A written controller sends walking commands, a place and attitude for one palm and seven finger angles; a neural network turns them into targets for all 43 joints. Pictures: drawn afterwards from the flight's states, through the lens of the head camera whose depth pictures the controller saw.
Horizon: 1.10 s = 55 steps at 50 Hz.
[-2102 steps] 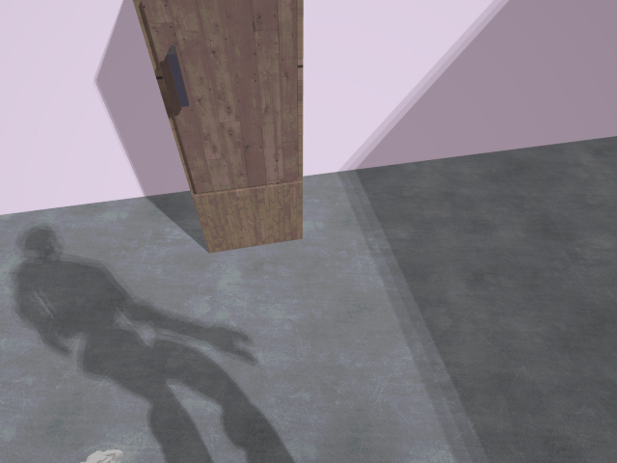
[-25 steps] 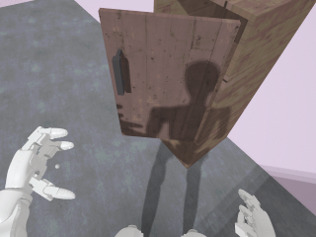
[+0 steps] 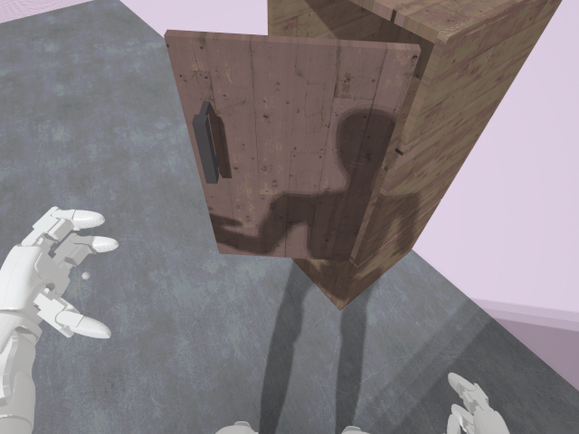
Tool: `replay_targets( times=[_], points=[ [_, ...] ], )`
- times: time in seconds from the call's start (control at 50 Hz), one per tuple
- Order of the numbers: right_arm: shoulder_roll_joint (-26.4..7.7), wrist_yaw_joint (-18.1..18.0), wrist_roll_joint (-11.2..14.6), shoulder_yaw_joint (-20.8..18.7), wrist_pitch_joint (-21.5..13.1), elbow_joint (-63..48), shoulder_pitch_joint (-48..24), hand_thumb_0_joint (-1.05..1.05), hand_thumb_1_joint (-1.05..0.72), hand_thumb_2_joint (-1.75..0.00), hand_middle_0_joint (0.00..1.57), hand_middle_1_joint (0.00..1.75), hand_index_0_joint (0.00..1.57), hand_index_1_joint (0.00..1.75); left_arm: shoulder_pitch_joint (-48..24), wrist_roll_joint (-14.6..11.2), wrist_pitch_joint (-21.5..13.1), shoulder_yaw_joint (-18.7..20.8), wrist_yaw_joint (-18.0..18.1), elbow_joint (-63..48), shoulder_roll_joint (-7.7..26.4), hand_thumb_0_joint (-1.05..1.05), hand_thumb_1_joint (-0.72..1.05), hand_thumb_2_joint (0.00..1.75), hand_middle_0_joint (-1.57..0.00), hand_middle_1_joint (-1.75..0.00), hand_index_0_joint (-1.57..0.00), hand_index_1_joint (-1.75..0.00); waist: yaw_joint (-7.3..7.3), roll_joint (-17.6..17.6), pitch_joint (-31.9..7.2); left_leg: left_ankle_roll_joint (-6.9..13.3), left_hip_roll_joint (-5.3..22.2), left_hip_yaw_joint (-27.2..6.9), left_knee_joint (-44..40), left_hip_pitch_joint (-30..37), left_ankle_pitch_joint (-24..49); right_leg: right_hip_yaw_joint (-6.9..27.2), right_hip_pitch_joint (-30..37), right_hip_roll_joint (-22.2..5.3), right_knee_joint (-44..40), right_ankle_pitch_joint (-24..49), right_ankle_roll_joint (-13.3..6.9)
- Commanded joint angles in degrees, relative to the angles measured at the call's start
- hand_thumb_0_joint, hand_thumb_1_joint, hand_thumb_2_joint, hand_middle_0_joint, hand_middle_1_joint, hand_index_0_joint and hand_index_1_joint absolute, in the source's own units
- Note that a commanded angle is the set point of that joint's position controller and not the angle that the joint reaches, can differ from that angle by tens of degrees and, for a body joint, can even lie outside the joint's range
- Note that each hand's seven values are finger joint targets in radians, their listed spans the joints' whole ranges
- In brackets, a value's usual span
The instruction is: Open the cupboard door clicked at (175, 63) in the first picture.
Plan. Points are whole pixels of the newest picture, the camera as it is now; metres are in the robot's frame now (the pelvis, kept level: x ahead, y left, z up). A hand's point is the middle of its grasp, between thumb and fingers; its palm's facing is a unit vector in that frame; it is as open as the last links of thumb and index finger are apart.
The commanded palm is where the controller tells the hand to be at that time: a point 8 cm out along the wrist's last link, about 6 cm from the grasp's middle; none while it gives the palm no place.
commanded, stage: raise the hand with hooked fingers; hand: left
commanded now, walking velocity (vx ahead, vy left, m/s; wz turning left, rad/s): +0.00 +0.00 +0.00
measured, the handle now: (209, 144) +0.55 +0.17 +0.05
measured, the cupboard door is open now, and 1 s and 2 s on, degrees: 48 48 48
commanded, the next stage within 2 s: move the hooked fingers beside the handle in 0.30 s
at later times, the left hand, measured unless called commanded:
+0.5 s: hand (99, 278) +0.29 +0.26 +0.06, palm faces +0.04 -1.00 -0.03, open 14.0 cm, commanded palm +0.28 +0.31 +0.07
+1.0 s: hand (131, 227) +0.37 +0.25 +0.06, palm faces -0.01 -1.00 -0.01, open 14.0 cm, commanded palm +0.35 +0.30 +0.06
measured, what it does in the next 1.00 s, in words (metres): stands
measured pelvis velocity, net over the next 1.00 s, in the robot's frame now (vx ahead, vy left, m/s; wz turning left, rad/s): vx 0.00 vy -0.01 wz -0.01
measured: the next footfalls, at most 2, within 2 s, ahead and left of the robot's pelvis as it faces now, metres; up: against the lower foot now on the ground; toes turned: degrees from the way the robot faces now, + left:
none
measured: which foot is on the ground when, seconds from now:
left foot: down 0.00-1.00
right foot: down 0.00-1.00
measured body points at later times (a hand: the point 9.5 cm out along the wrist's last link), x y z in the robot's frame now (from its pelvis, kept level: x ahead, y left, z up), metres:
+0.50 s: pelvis +0.00 -0.02 +0.00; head +0.05 -0.01 +0.45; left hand +0.28 +0.31 +0.07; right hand +0.15 -0.26 -0.09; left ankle +0.00 +0.09 -0.70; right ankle +0.02 -0.13 -0.70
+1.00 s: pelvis +0.00 -0.01 +0.00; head +0.08 +0.00 +0.44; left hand +0.37 +0.30 +0.06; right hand +0.09 -0.28 -0.10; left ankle +0.00 +0.09 -0.70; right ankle +0.02 -0.13 -0.70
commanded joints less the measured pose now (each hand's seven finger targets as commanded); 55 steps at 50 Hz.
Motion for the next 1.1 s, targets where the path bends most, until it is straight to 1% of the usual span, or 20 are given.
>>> replay_targets(
  times=[0.0, 0.16, 0.2, 0.24, 0.3, 0.38, 0.44, 0.54, 0.56, 0.6, 0.64, 0.68, 0.7, 0.74, 0.84, 0.86, 0.9, 0.96, 1.04, 1.08],
  points=[
    [-8.1, -0.6, -0.1, -4.0, -2.8, -8.1, -1.1, 0.0, -0.9, -0.9, 0.2, 0.3, 0.2, 0.3, -8.9, -1.6, -5.0, 6.0, 1.0, -11.7, 14.5, 0.0, -0.5, 0.3, -0.3, -1.2, -0.3, -1.2, 1.08, 3.1, -14.6, -2.0, -0.4, -3.3, -8.1, 8.4, 20.4, 0.9, 7.7, 2.4, -4.3, 13.5, -1.9],
    [-7.6, -1.2, 0.0, -3.7, -2.6, -7.7, -1.8, 0.0, -0.9, -0.9, 0.2, 0.3, 0.2, 0.3, -10.3, -1.3, -6.4, 5.6, 1.3, -12.4, 14.6, 0.0, -0.5, 0.3, -0.3, -1.2, -0.3, -1.2, 0.56, 4.9, -14.8, -1.4, -0.6, -2.7, -8.2, 7.8, 16.7, 2.1, 9.0, 2.2, -5.2, 11.8, -1.8],
    [-7.5, -1.4, 0.1, -3.7, -2.6, -7.7, -2.0, 0.0, -0.9, -0.9, 0.2, 0.3, 0.2, 0.3, -10.0, -1.4, -6.4, 5.5, 1.1, -12.1, 14.4, 0.0, -0.5, 0.3, -0.3, -1.2, -0.3, -1.2, 0.46, 4.6, -14.7, -1.4, -0.5, -2.7, -8.2, 7.9, 16.8, 2.1, 8.9, 2.2, -5.3, 12.2, -1.6],
    [-7.8, -1.5, 0.1, -3.6, -2.6, -7.4, -1.8, 0.0, -0.9, -0.9, 0.2, 0.3, 0.2, 0.3, -9.9, -1.8, -6.3, 5.7, 0.9, -10.8, 14.6, 0.0, -0.5, 0.3, -0.3, -1.2, -0.3, -1.2, 0.2, 1.6, -13.8, -1.1, -0.5, -2.6, -7.7, 6.6, 16.5, 2.5, 9.5, 2.2, -5.5, 12.5, -1.5],
    [-7.5, -1.5, 0.2, -3.5, -2.6, -7.5, -2.2, 0.0, -0.9, -0.9, 0.2, 0.3, 0.2, 0.3, -10.3, -1.7, -6.2, 5.2, 0.7, -10.4, 13.9, 0.0, -0.5, 0.3, -0.3, -1.2, -0.3, -1.2, 0.47, 3.8, -13.7, -1.2, -0.7, -2.6, -8.0, 6.9, 16.5, 2.3, 9.2, 2.0, -5.5, 12.6, -1.6],
    [-7.5, -1.5, 0.3, -3.3, -2.5, -7.6, -2.4, 0.0, -0.9, -0.9, 0.2, 0.3, 0.2, 0.3, -10.3, -1.6, -5.6, 4.6, 0.4, -8.7, 13.4, 0.0, -0.5, 0.3, -0.3, -1.2, -0.3, -1.2, 0.19, 2.3, -12.6, -1.1, -0.7, -2.4, -8.0, 5.9, 14.7, 2.7, 8.9, 2.0, -6.0, 11.3, -1.4],
    [-8.1, -2.2, 0.2, -3.2, -2.1, -6.1, -1.9, 0.0, -0.9, -0.9, 0.2, 0.3, 0.2, 0.3, -19.9, -0.9, -5.9, 5.1, 0.6, -6.0, 15.8, 0.0, -0.5, 0.3, -0.3, -1.2, -0.3, -1.2, -1.53, 0.7, -10.7, -1.1, -0.5, -2.7, -7.4, 4.2, 11.2, 3.3, 6.6, 2.0, -6.2, 7.5, -1.3],
    [-7.8, -2.5, 0.2, -3.2, -2.1, -5.3, -1.1, 0.0, -0.9, -0.9, 0.2, 0.3, 0.2, 0.3, -26.1, 0.4, -7.1, 2.0, 0.0, -4.1, 14.7, 0.0, -0.5, 0.3, -0.3, -1.2, -0.3, -1.2, -1.56, 4.1, -15.9, -1.0, -0.6, -2.8, -6.7, 7.3, 14.4, 3.5, 7.3, 1.9, -5.0, 10.7, -1.6],
    [-7.8, -2.4, 0.2, -3.3, -2.0, -5.1, -0.5, 0.0, -0.9, -0.9, 0.2, 0.3, 0.2, 0.3, -25.5, 0.9, -7.3, 3.0, 0.1, -3.7, 15.9, 0.0, -0.5, 0.3, -0.3, -1.2, -0.3, -1.2, -1.04, 5.1, -17.6, -1.1, -0.5, -2.9, -6.8, 8.1, 16.2, 3.3, 7.9, 1.8, -4.7, 12.3, -1.7],
    [-7.8, -2.2, 0.2, -3.3, -1.6, -5.1, -0.5, 0.0, -0.9, -0.9, 0.2, 0.3, 0.2, 0.3, -25.5, 0.9, -6.5, 2.8, 0.4, -1.2, 15.4, 0.0, -0.5, 0.3, -0.3, -1.2, -0.3, -1.2, -1.08, 3.7, -16.6, -1.2, -0.5, -2.8, -7.0, 6.9, 16.0, 3.0, 7.7, 1.8, -4.7, 12.6, -1.5],
    [-8.4, -2.0, 0.0, -3.2, -0.8, -4.9, -0.1, 0.0, -0.9, -0.9, 0.2, 0.3, 0.2, 0.3, -24.5, 0.8, -5.9, 5.7, 0.8, 3.0, 18.2, 0.0, -0.5, 0.3, -0.3, -1.2, -0.3, -1.2, -0.33, 0.1, -15.1, -1.1, -0.6, -2.5, -6.8, 3.8, 15.4, 3.5, 9.5, 1.8, -4.9, 12.7, -1.5],
    [-8.0, -1.7, 0.1, -3.3, -0.2, -5.7, -0.2, 0.0, -0.9, -0.9, 0.2, 0.3, 0.2, 0.3, -23.9, 1.2, -5.8, 6.5, 1.0, 3.5, 18.6, 0.0, -0.5, 0.3, -0.3, -1.2, -0.3, -1.2, 0.3, 2.3, -16.3, -1.1, -0.8, -1.8, -6.9, 3.4, 16.0, 3.9, 10.4, 1.5, -4.7, 13.9, -1.3],
    [-8.1, -1.6, 0.1, -3.3, 0.1, -5.7, 0.0, 0.0, -0.9, -0.9, 0.2, 0.3, 0.2, 0.3, -25.9, 1.5, -5.8, 5.8, 1.0, 3.6, 18.4, 0.0, -0.5, 0.3, -0.3, -1.2, -0.3, -1.2, -0.32, 2.7, -15.8, -1.1, -0.7, -1.7, -6.9, 3.4, 16.0, 3.7, 9.7, 1.5, -4.6, 14.1, -1.3],
    [-8.2, -1.4, -0.1, -3.4, 0.6, -5.9, 0.6, 0.0, -0.9, -0.9, 0.2, 0.3, 0.2, 0.3, -27.0, 1.7, -6.6, 6.5, 1.2, 3.6, 19.7, 0.0, -0.5, 0.3, -0.3, -1.2, -0.3, -1.2, 0.0, 3.1, -16.3, -1.1, -0.5, -2.0, -6.7, 3.4, 16.9, 3.7, 10.0, 1.9, -4.1, 14.5, -1.6],
    [-8.3, -1.3, 0.0, -3.7, 1.5, -5.1, 2.1, 0.0, -0.9, -0.9, 0.2, 0.3, 0.2, 0.3, -33.5, 1.9, -8.0, 2.7, 0.9, 4.8, 16.6, 0.0, -0.5, 0.3, -0.3, -1.2, -0.3, -1.2, -2.14, 3.4, -17.0, -1.0, -0.2, -2.3, -6.3, 5.1, 17.2, 3.2, 6.9, 2.4, -3.7, 14.3, -1.6],
    [-8.5, -1.3, 0.1, -3.9, 1.7, -4.5, 2.6, 0.0, -0.9, -0.9, 0.2, 0.3, 0.2, 0.3, -35.8, 2.4, -8.2, 2.9, 1.0, 5.4, 17.3, 0.0, -0.5, 0.3, -0.3, -1.2, -0.3, -1.2, -2.46, 3.6, -17.5, -1.1, -0.1, -2.5, -6.3, 5.6, 17.2, 3.1, 6.2, 2.4, -3.7, 14.2, -1.5],
    [-8.4, -1.2, 0.1, -4.1, 2.1, -4.3, 3.3, 0.0, -0.9, -0.9, 0.2, 0.3, 0.2, 0.3, -35.6, 2.9, -8.0, 1.4, 1.3, 6.7, 15.7, 0.0, -0.5, 0.3, -0.3, -1.2, -0.3, -1.2, -2.37, 4.3, -18.5, -1.1, -0.1, -2.7, -6.6, 6.8, 17.2, 2.8, 5.2, 2.4, -3.7, 13.3, -1.5],
    [-8.9, -1.2, 0.0, -4.1, 3.0, -3.5, 4.3, 0.0, -0.9, -0.9, 0.2, 0.3, 0.2, 0.3, -39.2, 3.9, -7.8, 2.8, 2.4, 9.5, 18.1, 0.0, -0.5, 0.3, -0.3, -1.2, -0.3, -1.2, -2.71, 2.2, -18.8, -1.1, 0.1, -3.0, -6.3, 5.9, 17.4, 2.8, 5.1, 2.4, -3.3, 13.4, -1.5],
    [-8.9, -0.8, -0.5, -4.0, 4.2, -3.4, 5.1, 0.0, -0.9, -0.9, 0.2, 0.3, 0.2, 0.3, -41.3, 5.0, -8.6, 5.5, 3.9, 11.6, 21.7, 0.0, -0.5, 0.3, -0.3, -1.2, -0.3, -1.2, -1.75, 4.0, -20.2, -1.2, 0.0, -2.7, -5.5, 4.8, 19.6, 3.1, 6.6, 2.4, -2.3, 15.5, -1.8],
    [-8.7, -0.6, -0.5, -4.0, 4.9, -3.3, 5.6, 0.0, -0.9, -0.9, 0.2, 0.3, 0.2, 0.3, -42.2, 5.6, -9.0, 5.2, 4.0, 13.2, 21.3, 0.0, -0.5, 0.3, -0.3, -1.2, -0.3, -1.2, -2.33, 3.3, -20.8, -1.2, 0.3, -2.6, -5.4, 5.2, 20.6, 2.9, 6.0, 2.6, -2.2, 16.3, -1.5]
  ],
)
